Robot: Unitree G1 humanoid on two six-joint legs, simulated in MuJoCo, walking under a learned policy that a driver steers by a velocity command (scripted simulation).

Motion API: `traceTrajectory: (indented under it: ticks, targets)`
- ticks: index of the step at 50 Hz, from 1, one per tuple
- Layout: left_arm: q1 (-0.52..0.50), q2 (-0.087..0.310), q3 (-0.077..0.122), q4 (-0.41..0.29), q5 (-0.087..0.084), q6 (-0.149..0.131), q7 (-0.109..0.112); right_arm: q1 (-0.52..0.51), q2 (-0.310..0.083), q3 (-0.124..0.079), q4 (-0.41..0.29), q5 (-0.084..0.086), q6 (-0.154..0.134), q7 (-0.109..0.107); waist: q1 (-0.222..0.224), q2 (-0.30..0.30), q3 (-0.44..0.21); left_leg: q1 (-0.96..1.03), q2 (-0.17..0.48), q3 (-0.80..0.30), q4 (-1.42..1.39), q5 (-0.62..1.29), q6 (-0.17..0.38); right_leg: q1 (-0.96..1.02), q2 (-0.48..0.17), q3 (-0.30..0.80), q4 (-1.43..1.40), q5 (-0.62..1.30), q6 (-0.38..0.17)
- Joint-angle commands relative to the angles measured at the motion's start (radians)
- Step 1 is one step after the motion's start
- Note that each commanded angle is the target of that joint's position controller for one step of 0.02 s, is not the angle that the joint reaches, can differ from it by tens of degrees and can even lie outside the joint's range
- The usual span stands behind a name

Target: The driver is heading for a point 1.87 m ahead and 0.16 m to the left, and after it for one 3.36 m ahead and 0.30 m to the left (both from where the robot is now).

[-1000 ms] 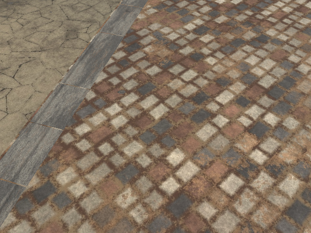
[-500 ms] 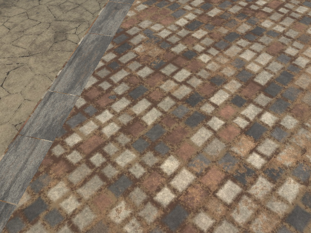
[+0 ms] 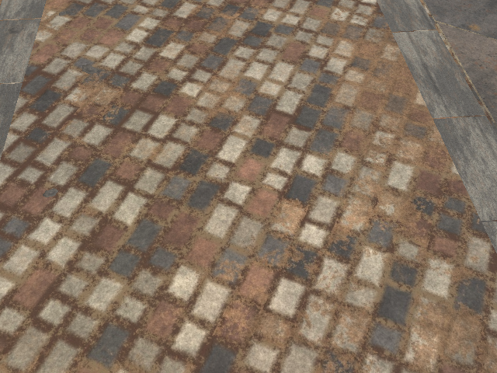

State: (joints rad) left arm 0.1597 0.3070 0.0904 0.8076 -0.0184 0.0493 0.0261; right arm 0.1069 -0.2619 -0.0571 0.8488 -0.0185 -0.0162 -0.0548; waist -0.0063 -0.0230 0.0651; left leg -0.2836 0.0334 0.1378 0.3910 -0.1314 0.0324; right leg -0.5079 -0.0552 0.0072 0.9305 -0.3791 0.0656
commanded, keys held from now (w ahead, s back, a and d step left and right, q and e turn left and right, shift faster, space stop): no key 0.32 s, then w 0.68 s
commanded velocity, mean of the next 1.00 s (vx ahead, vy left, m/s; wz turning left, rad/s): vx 0.23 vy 0.00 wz -0.13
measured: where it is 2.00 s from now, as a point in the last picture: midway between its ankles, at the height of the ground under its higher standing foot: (285, 286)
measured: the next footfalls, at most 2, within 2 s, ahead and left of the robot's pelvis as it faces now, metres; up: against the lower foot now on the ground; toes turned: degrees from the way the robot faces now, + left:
right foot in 0.12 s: +0.05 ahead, -0.14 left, +0.00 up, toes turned -6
left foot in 0.62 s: +0.11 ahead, +0.09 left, +0.00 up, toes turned -3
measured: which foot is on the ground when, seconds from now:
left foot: down 0.00-0.12, up 0.14-0.60, down 0.62-1.00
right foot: up 0.00-0.10, down 0.12-0.62, up 0.64-1.00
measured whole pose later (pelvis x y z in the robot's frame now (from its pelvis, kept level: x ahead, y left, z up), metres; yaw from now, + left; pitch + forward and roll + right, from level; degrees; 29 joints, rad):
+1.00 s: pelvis +0.22 -0.03 -0.01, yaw -5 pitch +2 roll +0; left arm 0.01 0.26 0.05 0.75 -0.02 -0.08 -0.04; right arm 0.41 -0.25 -0.04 1.00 0.02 -0.08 0.00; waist -0.10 -0.03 0.04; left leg 0.14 -0.01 0.04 0.16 -0.33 0.02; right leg -0.62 -0.06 -0.02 0.55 0.03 -0.02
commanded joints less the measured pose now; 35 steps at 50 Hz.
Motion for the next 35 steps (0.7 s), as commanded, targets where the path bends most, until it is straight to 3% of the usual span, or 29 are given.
traceTrajectory:
  ticks: [1, 4, 5, 6, 7, 8, 9, 10, 11, 12, 14, 16, 18, 20, 23, 27, 29, 30, 31, 32, 33, 34, 35]
  targets:
    - [0.014, 0.062, 0.006, -0.074, 0.002, -0.007, -0.018, -0.043, -0.196, -0.047, -0.066, 0.009, -0.006, 0.001, 0.002, 0.153, -0.153, 0.088, 0.275, -0.169, -0.142, 0.096, 0.206, 0.105, -0.005, -0.03, -0.107, 0.017, -0.021]
    - [0.056, 0.063, 0.008, -0.069, 0.008, -0.004, -0.033, -0.039, -0.206, -0.048, -0.056, 0.035, 0.004, 0.014, 0.035, 0.148, -0.154, 0.095, 0.271, -0.153, -0.066, 0.108, 0.171, 0.223, 0.03, -0.064, -0.316, 0.083, -0.069]
    - [0.097, 0.069, 0.012, -0.051, 0.011, -0.004, -0.035, -0.031, -0.192, -0.044, -0.048, 0.045, 0.009, 0.017, 0.055, 0.14, -0.157, 0.061, 0.251, -0.129, -0.01, 0.095, 0.134, 0.311, 0.053, -0.078, -0.431, 0.155, -0.096]
    - [0.126, 0.103, 0.022, -0.043, 0.016, -0.002, -0.029, 0.03, -0.152, -0.033, -0.023, 0.044, 0.011, 0.024, 0.054, 0.074, -0.158, -0.018, 0.205, -0.074, 0.09, 0.013, 0.057, 0.424, 0.029, -0.014, -0.54, 0.27, -0.13]
    - [0.134, 0.196, 0.038, -0.06, 0.022, 0.0, -0.011, 0.046, -0.068, -0.007, -0.042, 0.001, 0.008, 0.041, 0.01, -0.203, -0.177, -0.227, 0.094, 0.033, 0.374, -0.327, -0.051, 0.56, -0.228, 0.314, -0.587, 0.565, -0.213]
    - [0.083, 0.22, 0.032, -0.092, 0.05, -0.015, -0.013, -0.017, -0.097, -0.02, -0.075, -0.002, 0.007, 0.031, 0.028, -0.256, -0.155, -0.327, 0.008, -0.06, 0.54, -0.539, -0.085, 0.427, -0.37, 0.443, -0.61, 0.618, -0.393]
    - [0.063, 0.174, 0.021, -0.099, 0.059, -0.036, -0.019, -0.053, -0.156, -0.036, -0.074, 0.013, 0.014, 0.024, 0.049, -0.149, -0.15, -0.31, 0.028, -0.131, 0.647, -0.492, -0.081, 0.384, -0.308, 0.369, -0.626, 0.548, -0.394]
    - [0.022, 0.15, 0.014, -0.091, 0.051, -0.053, -0.02, -0.03, -0.156, -0.042, -0.061, 0.026, 0.02, 0.021, 0.019, -0.138, -0.129, -0.31, 0.032, -0.153, 0.667, -0.415, -0.072, 0.369, -0.243, 0.287, -0.628, 0.493, -0.34]
    - [-0.02, 0.13, 0.009, -0.093, 0.038, -0.062, -0.017, 0.005, -0.151, -0.046, -0.029, 0.023, 0.026, 0.012, 0.0, -0.103, -0.128, -0.31, 0.039, -0.162, 0.667, -0.349, -0.074, 0.374, -0.199, 0.242, -0.628, 0.43, -0.291]
    - [-0.047, 0.098, -0.003, -0.091, 0.028, -0.068, -0.014, 0.021, -0.152, -0.049, -0.015, 0.015, 0.031, 0.007, -0.011, -0.108, -0.118, -0.293, 0.042, -0.169, 0.67, -0.289, -0.083, 0.357, -0.185, 0.212, -0.628, 0.477, -0.275]
    - [-0.048, 0.057, -0.022, -0.076, 0.034, -0.075, -0.008, 0.05, -0.132, -0.047, 0.002, 0.018, 0.03, 0.008, -0.027, -0.102, -0.138, -0.23, 0.036, -0.171, 0.66, -0.222, -0.097, 0.35, -0.159, 0.16, -0.62, 0.568, -0.276]
    - [-0.045, 0.053, -0.024, -0.06, 0.033, -0.077, -0.004, 0.038, -0.107, -0.037, 0.006, 0.022, 0.026, 0.009, -0.019, -0.098, -0.139, -0.2, 0.044, -0.172, 0.534, -0.196, -0.105, 0.382, -0.144, 0.139, -0.612, 0.564, -0.273]
    - [0.006, 0.07, -0.019, -0.03, 0.022, -0.074, -0.001, 0.0, -0.092, -0.025, 0.003, 0.025, 0.02, 0.019, 0.024, -0.098, -0.135, -0.162, 0.042, -0.15, 0.396, -0.189, -0.102, 0.395, -0.143, 0.172, -0.669, 0.237, -0.279]
    - [0.049, 0.134, 0.001, -0.009, 0.015, -0.07, -0.001, -0.057, -0.123, -0.028, -0.02, 0.038, 0.007, 0.028, 0.064, -0.133, -0.065, -0.211, 0.022, -0.123, 0.345, -0.237, -0.082, 0.41, -0.18, 0.275, -0.747, -0.049, -0.301]
    - [0.08, 0.14, 0.009, 0.004, 0.009, -0.081, -0.001, -0.074, -0.134, -0.028, -0.023, 0.046, -0.025, 0.042, 0.074, -0.104, -0.02, -0.263, 0.036, -0.138, 0.287, -0.277, -0.037, 0.47, -0.228, 0.357, -0.782, -0.126, -0.311]
    - [0.057, 0.135, 0.015, -0.001, -0.002, -0.089, -0.006, -0.033, -0.106, -0.02, 0.013, 0.048, -0.063, 0.066, 0.035, -0.073, -0.033, -0.136, 0.022, -0.109, 0.174, -0.229, 0.011, 0.428, -0.202, 0.306, -0.769, -0.058, -0.298]
    - [0.022, 0.128, 0.015, -0.007, -0.014, -0.084, -0.011, 0.047, -0.097, -0.021, 0.06, 0.043, -0.072, 0.072, -0.021, -0.057, -0.057, 0.064, -0.016, -0.062, 0.038, -0.094, 0.03, 0.319, -0.151, 0.233, -0.713, -0.02, -0.269]
    - [0.015, 0.102, 0.009, -0.009, -0.011, -0.085, -0.015, 0.119, -0.109, -0.028, 0.093, 0.041, -0.071, 0.07, -0.052, -0.045, -0.086, 0.199, -0.022, -0.069, 0.026, -0.075, 0.036, 0.24, -0.12, 0.202, -0.654, -0.002, -0.248]
    - [-0.014, 0.049, -0.008, -0.02, -0.002, -0.09, -0.02, 0.222, -0.138, -0.037, 0.123, 0.045, -0.069, 0.063, -0.097, -0.006, -0.115, 0.35, 0.049, -0.164, 0.001, -0.113, 0.062, 0.119, -0.071, 0.14, -0.523, 0.013, -0.203]
    - [-0.047, -0.028, -0.029, -0.058, 0.013, -0.107, -0.028, 0.307, -0.235, -0.057, 0.137, 0.041, -0.067, 0.052, -0.11, 0.211, -0.145, 0.5, 0.245, -0.448, -0.089, -0.209, 0.146, -0.09, 0.063, -0.019, -0.206, -0.044, -0.124]
    - [-0.076, 0.036, -0.013, -0.086, -0.001, -0.128, -0.025, 0.331, -0.269, -0.066, 0.136, 0.033, -0.074, 0.059, -0.13, 0.282, -0.101, 0.513, 0.378, -0.715, -0.197, -0.349, 0.267, -0.293, 0.101, -0.011, 0.011, -0.223, -0.101]
    - [-0.058, 0.091, 0.002, -0.073, -0.021, -0.139, -0.028, 0.27, -0.206, -0.046, 0.115, 0.03, -0.086, 0.059, -0.097, 0.176, -0.034, 0.478, 0.365, -0.692, -0.209, -0.431, 0.264, -0.368, 0.028, 0.062, 0.129, -0.172, -0.111]
    - [-0.034, 0.099, 0.005, -0.059, -0.028, -0.142, -0.034, 0.219, -0.164, -0.034, 0.095, 0.029, -0.093, 0.06, -0.07, 0.159, -0.004, 0.457, 0.314, -0.613, -0.216, -0.423, 0.225, -0.396, -0.005, 0.064, 0.159, -0.067, -0.118]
